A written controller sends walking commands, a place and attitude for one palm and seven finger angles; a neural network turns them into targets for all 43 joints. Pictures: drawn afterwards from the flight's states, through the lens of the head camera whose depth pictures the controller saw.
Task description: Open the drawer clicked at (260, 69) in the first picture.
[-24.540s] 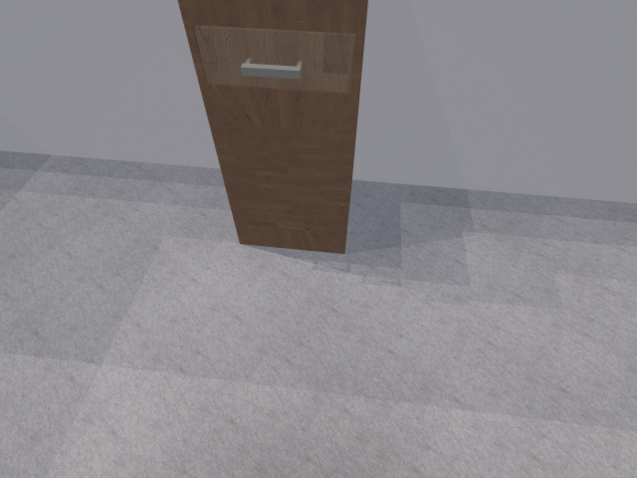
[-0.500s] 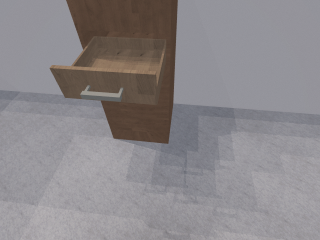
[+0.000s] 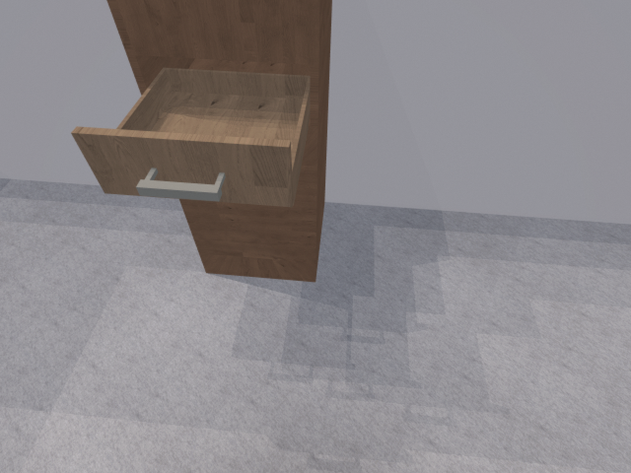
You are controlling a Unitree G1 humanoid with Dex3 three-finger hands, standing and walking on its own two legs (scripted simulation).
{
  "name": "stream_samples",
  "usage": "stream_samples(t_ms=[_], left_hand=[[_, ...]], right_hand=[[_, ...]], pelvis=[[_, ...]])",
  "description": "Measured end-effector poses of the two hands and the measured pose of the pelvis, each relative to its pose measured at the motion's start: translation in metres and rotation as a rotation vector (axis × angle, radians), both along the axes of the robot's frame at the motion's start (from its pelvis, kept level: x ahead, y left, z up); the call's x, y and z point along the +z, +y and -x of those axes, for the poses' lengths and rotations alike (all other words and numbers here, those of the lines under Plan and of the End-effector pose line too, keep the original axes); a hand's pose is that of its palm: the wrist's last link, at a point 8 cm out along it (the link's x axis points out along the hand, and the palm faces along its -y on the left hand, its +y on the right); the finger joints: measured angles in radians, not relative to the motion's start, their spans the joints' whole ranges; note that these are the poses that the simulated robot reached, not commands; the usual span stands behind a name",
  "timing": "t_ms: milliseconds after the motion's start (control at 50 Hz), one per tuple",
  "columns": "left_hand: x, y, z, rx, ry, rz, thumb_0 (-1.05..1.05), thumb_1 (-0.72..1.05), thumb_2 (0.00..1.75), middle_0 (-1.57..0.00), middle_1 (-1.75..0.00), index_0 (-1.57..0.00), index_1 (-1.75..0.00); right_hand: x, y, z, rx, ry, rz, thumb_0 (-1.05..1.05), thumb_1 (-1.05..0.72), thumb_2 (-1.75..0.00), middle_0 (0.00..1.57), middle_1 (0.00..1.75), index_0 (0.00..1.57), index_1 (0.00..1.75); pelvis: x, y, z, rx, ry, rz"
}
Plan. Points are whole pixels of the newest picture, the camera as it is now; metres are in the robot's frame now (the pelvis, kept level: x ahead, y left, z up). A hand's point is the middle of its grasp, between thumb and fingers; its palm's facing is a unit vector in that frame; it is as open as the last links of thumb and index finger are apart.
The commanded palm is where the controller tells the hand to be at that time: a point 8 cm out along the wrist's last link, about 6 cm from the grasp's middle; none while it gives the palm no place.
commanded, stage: look to check the result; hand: left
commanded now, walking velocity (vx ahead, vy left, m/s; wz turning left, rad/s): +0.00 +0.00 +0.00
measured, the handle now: (183, 183) +0.58 +0.27 +0.01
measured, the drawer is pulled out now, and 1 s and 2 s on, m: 0.30 0.30 0.30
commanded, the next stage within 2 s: stand and wait in 0.48 s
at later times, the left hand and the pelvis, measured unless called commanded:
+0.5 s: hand out of the picture +0.03 +0.18 -0.17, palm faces +0.01 -0.97 -0.23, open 7.4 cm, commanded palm none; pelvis +0.02 -0.01 +0.00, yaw +0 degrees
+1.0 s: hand out of the picture +0.07 +0.18 -0.16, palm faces +0.01 -0.96 -0.27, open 7.4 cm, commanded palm none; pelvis +0.03 -0.02 +0.00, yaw +0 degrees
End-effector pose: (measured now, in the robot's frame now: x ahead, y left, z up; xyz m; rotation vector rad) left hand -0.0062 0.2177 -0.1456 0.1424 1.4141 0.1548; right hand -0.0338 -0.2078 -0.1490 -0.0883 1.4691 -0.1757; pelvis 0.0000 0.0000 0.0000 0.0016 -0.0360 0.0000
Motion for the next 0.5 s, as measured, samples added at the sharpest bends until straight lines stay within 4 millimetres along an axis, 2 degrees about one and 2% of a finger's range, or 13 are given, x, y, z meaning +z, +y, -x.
stream_samples(t_ms=[240, 500], left_hand=[[0.006, 0.008, -0.007, 0.001, 0.007, -0.039, 0.0, 0.9, 0.9, -0.2, -0.3, -0.2, -0.3], [0.008, 0.006, -0.028, -0.013, -0.023, -0.042, 0.0, 0.9, 0.9, -0.2, -0.3, -0.2, -0.3]], right_hand=[[-0.003, -0.005, -0.025, 0.015, -0.037, -0.008, 0.0, -0.91, -0.9, 0.2, 0.3, 0.2, 0.3], [0.0, -0.025, -0.051, 0.034, -0.07, 0.024, 0.0, -0.91, -0.9, 0.2, 0.3, 0.2, 0.3]], pelvis=[[0.001, -0.004, -0.007, -0.002, 0.003, -0.002], [0.002, -0.009, -0.016, -0.004, 0.006, -0.002]])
